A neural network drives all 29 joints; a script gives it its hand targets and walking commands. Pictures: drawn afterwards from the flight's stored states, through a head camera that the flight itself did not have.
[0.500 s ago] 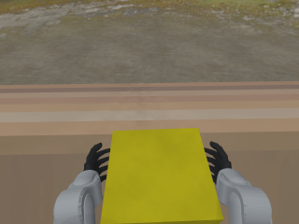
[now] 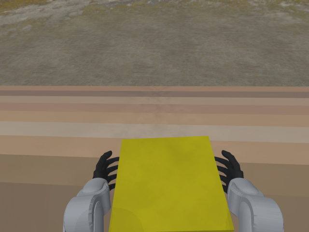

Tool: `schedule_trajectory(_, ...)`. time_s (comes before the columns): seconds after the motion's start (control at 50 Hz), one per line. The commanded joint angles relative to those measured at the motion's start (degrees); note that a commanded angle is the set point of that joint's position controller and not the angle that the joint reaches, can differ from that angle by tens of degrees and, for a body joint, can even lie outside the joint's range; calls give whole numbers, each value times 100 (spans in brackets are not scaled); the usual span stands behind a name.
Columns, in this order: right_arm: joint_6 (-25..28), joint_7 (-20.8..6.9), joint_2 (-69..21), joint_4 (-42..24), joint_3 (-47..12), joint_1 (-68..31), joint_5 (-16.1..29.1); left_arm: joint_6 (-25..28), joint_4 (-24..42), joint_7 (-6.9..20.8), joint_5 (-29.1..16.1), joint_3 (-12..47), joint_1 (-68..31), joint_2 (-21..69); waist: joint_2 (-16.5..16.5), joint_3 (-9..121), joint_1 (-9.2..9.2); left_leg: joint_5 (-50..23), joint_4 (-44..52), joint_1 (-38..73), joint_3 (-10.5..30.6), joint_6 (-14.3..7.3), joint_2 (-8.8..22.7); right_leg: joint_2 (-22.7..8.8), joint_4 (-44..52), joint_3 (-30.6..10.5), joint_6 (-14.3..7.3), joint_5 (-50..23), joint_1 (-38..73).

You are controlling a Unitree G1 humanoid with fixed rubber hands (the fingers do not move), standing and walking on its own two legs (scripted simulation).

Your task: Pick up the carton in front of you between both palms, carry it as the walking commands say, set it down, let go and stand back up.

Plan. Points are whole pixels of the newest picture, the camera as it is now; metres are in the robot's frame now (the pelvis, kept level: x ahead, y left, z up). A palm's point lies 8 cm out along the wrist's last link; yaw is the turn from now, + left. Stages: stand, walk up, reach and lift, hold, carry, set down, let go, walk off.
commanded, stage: carry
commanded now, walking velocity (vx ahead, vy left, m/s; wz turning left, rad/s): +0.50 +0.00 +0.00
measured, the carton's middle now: (167, 199) +0.23 +0.00 +0.00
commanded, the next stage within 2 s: none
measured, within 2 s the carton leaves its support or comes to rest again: neither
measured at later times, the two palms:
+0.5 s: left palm (121, 76) +0.67 +0.17 +0.09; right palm (199, 74) +0.65 -0.13 +0.10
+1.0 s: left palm (138, 50) +0.99 +0.13 +0.05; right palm (195, 49) +0.99 -0.17 +0.04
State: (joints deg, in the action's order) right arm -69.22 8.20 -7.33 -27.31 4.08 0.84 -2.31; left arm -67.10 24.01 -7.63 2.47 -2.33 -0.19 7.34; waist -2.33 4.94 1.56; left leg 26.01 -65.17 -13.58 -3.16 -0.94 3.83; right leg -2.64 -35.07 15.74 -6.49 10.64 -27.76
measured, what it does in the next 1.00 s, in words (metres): goes down: left foot, then right foot 0.11 m lower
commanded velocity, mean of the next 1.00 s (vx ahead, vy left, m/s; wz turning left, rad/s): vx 0.50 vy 0.00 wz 0.00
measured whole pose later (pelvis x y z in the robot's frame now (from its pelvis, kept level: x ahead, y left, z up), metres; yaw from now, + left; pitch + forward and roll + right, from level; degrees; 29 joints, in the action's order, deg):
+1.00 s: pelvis +0.67 -0.01 -0.09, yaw +0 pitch +2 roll +3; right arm -61.6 9.7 -4.6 -7.4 11.5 -23.9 0.8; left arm -60.1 7.8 -8.4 3.4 -13.2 -23.3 8.1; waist 1.9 4.4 -0.4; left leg 38.5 -70.1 -8.0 -6.4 -2.2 -2.3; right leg -0.1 -30.7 7.8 -5.6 -0.7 -25.9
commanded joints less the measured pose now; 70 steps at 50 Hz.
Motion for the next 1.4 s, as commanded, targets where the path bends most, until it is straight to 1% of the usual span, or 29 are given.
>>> schedule_trajectory(0.0, 354, -669, -4414, -725, -3761, -2774, 1451, 214, 843, 658, -1652, 3634, -2563, 4650, 500, 1618, 57, -553, -1569, -2742, 502, -232, 103, -1824, 1818, -3172, -583, -316, 3197)
schedule_trajectory(0.04, 521, -628, -4439, -411, -3643, -2885, 1308, 351, 687, 685, -1678, 3659, -2933, 4659, 578, 1523, -156, -915, -804, -2409, 398, -211, 272, -1510, 1987, -2230, -193, 94, 2540)
schedule_trajectory(0.14, 707, -346, -4029, 172, -3348, -3354, 1082, 484, 83, 500, -1522, 3274, -3326, 4024, 797, 1069, -46, -1539, 811, -2710, -48, -105, 351, -1343, 2286, -1539, -422, 348, 2285)
schedule_trajectory(0.3, 751, 62, -3279, 1138, -2703, -4993, 1051, 556, -1162, -73, -1005, 2422, -4619, 3320, 923, 688, 71, -2243, 2721, -2283, -619, -334, -80, -1071, 1647, -943, -336, -1257, 2656)
schedule_trajectory(0.34, 774, 117, -3241, 1469, -2444, -5389, 1047, 578, -1386, -182, -964, 2282, -5075, 3322, 971, 733, -15, -1995, 3088, -1807, -737, -446, -250, -1046, 1174, -884, -225, -2140, 2774)
schedule_trajectory(0.36, 804, 139, -3252, 1663, -2308, -5513, 1040, 585, -1500, -228, -968, 2247, -5321, 3365, 866, 1073, -247, -1878, 3337, -966, -900, -507, -463, -911, 374, -602, -56, -2804, 2698)
schedule_trajectory(0.38, 828, 168, -3253, 1905, -2148, -5549, 1015, 589, -1599, -263, -967, 2226, -5515, 3413, 319, 1679, -520, -1548, 3395, 302, -688, -510, -493, -582, -874, -462, 159, -2481, 2292)
schedule_trajectory(0.4, 862, 191, -3210, 1970, -2017, -5758, 991, 602, -1570, -291, -986, 2241, -5668, 3504, -1012, 2414, -569, -566, 3656, 1529, 1561, -850, 896, -143, -2487, -467, 400, -803, 1140)
schedule_trajectory(0.42, 877, 196, -3300, 2152, -1944, -5738, 1014, 627, -1689, -313, -1012, 2236, -5827, 3598, -1680, 2433, -442, -216, 4450, 2311, 3616, -1202, 1614, 641, -3619, -1118, 474, 1791, -443)
schedule_trajectory(0.44, 906, 185, -3439, 2163, -2034, -5938, 1106, 651, -1777, -333, -993, 2126, -6074, 3717, -1700, 2377, -539, -1045, 4511, 2752, 3688, -1353, 1598, 594, -4348, -1484, 323, 1871, -1230)
schedule_trajectory(0.46, 951, 150, -3639, 2138, -2099, -6154, 1183, 691, -1941, -343, -1056, 2071, -6222, 3938, -1157, 2406, -505, -2421, 4145, 2653, 3020, -1265, 1533, 306, -4427, -1754, 238, 1741, -1355)
schedule_trajectory(0.5, 1064, 29, -4152, 2056, -2265, -6616, 1346, 778, -2076, -270, -1067, 2066, -6348, 4344, -156, 2353, -496, -3487, 3903, 2121, 2112, -1115, 1293, 4, -3907, -1864, 251, 1236, -1186)
schedule_trajectory(0.7, 1265, -163, -4388, 1039, -2920, -6016, 1588, 1016, -1139, -50, -1047, 2503, -5547, 4388, -474, 2452, -607, -5555, 3288, 2778, 774, -1179, 887, 47, -1911, -1343, 488, 431, -1643)
schedule_trajectory(0.76, 1186, -197, -4147, 1019, -3042, -5631, 1536, 930, -928, 2, -1074, 2620, -5299, 4217, -466, 2155, -823, -5396, 2994, 3538, 996, -1174, 867, -95, -2101, -1483, 449, -413, -2683)
schedule_trajectory(0.78, 1144, -211, -4066, 1115, -3056, -5532, 1497, 892, -915, 13, -1036, 2603, -5218, 4101, -268, 1706, -1013, -5223, 2924, 3796, 1096, -1171, 703, -18, -1778, -1317, 471, -418, -3371)
schedule_trajectory(0.82, 1082, -188, -3926, 1192, -3051, -5400, 1460, 829, -996, 24, -946, 2486, -5037, 3810, 93, 1297, -1020, -4440, 2506, 3229, 792, -891, 389, 27, 19, -1229, 440, -1737, -2702)
schedule_trajectory(0.84, 1064, -182, -3935, 1226, -3054, -5404, 1518, 801, -994, -3, -876, 2374, -5001, 3680, 65, 1192, -966, -3484, 2604, 2066, 362, -741, 109, 227, 799, -1015, 399, -2767, -1368)
schedule_trajectory(0.88, 1030, -150, -3798, 1297, -3026, -5426, 1541, 709, -1162, -42, -733, 2239, -4753, 3522, -446, 1249, -667, -3112, 2675, 895, 287, -741, 279, 303, 685, -793, 317, -3427, 334)
schedule_trajectory(0.92, 981, -98, -3790, 1479, -2992, -5593, 1522, 646, -1377, -87, -622, 2001, -4686, 3274, -499, 1444, 27, -4445, 1434, 470, 10, -579, 225, 376, 580, -571, 255, -3036, 1617)
schedule_trajectory(0.94, 939, -78, -3765, 1605, -2965, -5615, 1465, 634, -1499, -108, -590, 1910, -4562, 3188, -186, 1995, 700, -5168, 21, -32, -303, -370, 262, 461, 130, -376, 195, -2961, 3055)
schedule_trajectory(0.96, 907, -37, -3780, 1681, -2861, -5663, 1397, 628, -1472, -107, -642, 1863, -4672, 3186, 798, 1902, 1017, -3056, -1859, -768, -277, -207, -268, 169, 564, -786, 90, -2262, 3581)
schedule_trajectory(0.98, 858, 37, -3752, 1823, -2685, -5710, 1214, 637, -1513, -99, -790, 1941, -4926, 3219, 1878, 1641, 614, 1087, -3176, -2452, -29, -85, -997, -635, -256, -2017, 109, -3825, 4276)
schedule_trajectory(1.0, 811, 154, -3544, 2075, -2380, -5581, 1002, 625, -1791, -136, -851, 1904, -4915, 3186, 1872, 1698, 176, 785, -3249, -2812, 534, -105, -1025, -1227, 3, -3430, -162, -4140, 4013)
schedule_trajectory(1.04, 823, 309, -3335, 2166, -1868, -5603, 639, 671, -1770, -111, -1292, 2193, -5630, 3542, 1056, 1680, 154, 399, -2939, -3156, 564, -115, -611, -1681, 809, -4423, -811, -1809, 3398)
schedule_trajectory(1.08, 917, 263, -3767, 2476, -1793, -5410, 527, 836, -1772, 16, -1585, 2474, -6007, 4171, 300, 1760, 69, 164, -2299, -2962, 769, -94, -249, -1528, 800, -4310, -966, -537, 2584)
schedule_trajectory(1.16, 1363, 52, -4659, 2269, -2297, -5816, 728, 1229, -1627, 260, -1864, 2851, -6422, 5103, 590, 1755, 83, -307, -286, -2976, 556, -22, -147, -1127, 568, -3419, -507, -2184, 2492)
schedule_trajectory(1.22, 1703, 12, -4868, 2102, -2630, -5758, 859, 1482, -1727, 338, -1771, 2839, -5935, 5075, 679, 2149, 214, -1505, -277, -3438, 328, -144, -164, -854, 84, -2818, -280, -3726, 3356)
schedule_trajectory(1.28, 1871, 16, -4605, 2029, -2758, -5465, 783, 1631, -1873, 309, -1485, 2748, -5275, 4751, 247, 1773, 472, -3701, 2178, -3121, -371, -188, -605, 143, -572, -1976, 170, -3388, 3349)
schedule_trajectory(1.38, 1919, 62, -4236, 1651, -2823, -5206, 715, 1790, -1558, 224, -1540, 2860, -4977, 4426, 717, 1730, 416, -4934, 3883, -536, -1054, -364, -1158, 325, -1558, -1364, 173, -2881, 2302)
